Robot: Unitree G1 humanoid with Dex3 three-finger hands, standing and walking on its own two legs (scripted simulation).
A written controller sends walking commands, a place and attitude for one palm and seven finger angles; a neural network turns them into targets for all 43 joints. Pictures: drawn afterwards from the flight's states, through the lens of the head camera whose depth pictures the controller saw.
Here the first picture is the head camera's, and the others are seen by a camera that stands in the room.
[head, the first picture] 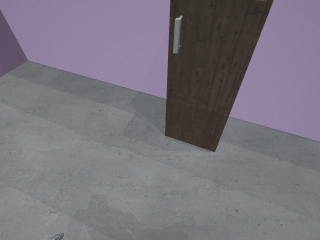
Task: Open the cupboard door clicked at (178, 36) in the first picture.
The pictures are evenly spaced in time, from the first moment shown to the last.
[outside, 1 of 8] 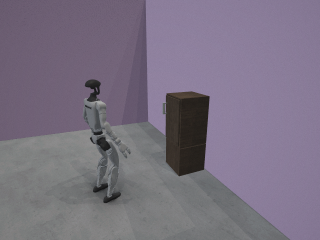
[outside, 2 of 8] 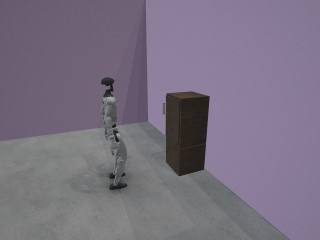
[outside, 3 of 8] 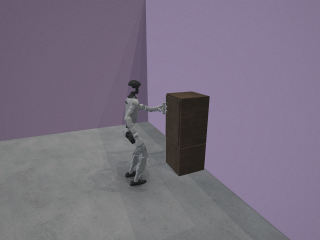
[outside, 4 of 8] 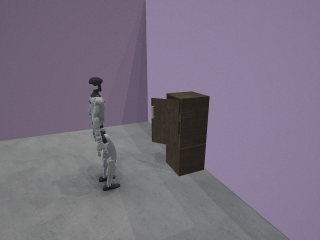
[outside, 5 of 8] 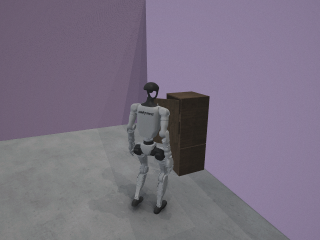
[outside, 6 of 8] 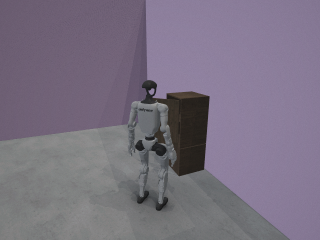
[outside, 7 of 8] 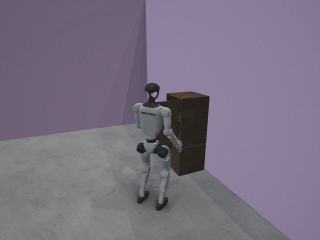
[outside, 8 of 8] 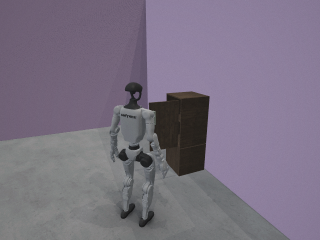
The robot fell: no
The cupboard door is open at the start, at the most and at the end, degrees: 0 88 87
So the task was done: yes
